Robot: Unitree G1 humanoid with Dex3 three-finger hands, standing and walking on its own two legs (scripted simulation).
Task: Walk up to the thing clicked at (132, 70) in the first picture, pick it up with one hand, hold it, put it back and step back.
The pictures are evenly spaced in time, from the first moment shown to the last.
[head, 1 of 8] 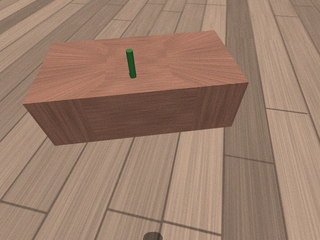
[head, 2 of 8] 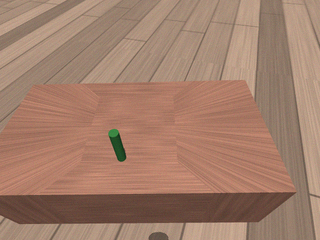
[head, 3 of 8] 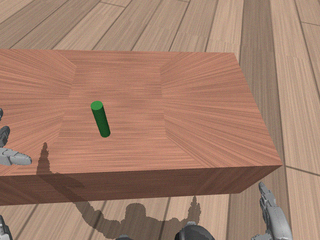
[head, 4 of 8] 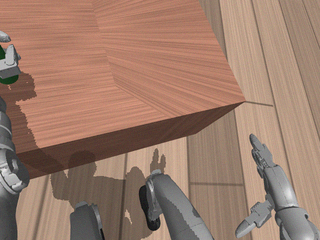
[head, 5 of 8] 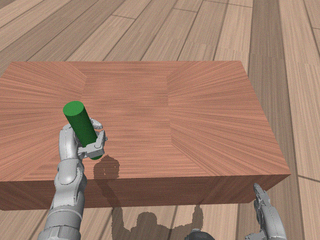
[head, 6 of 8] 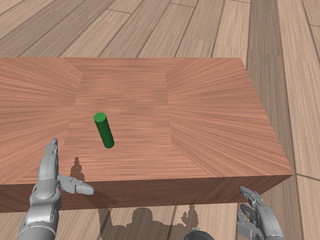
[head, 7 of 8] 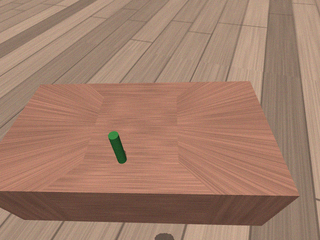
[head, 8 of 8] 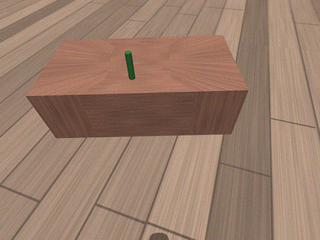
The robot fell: no
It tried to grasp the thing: yes
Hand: left
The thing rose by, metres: 0.29
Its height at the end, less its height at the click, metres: +0.00
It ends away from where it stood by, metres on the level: 0.01
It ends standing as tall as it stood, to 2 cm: yes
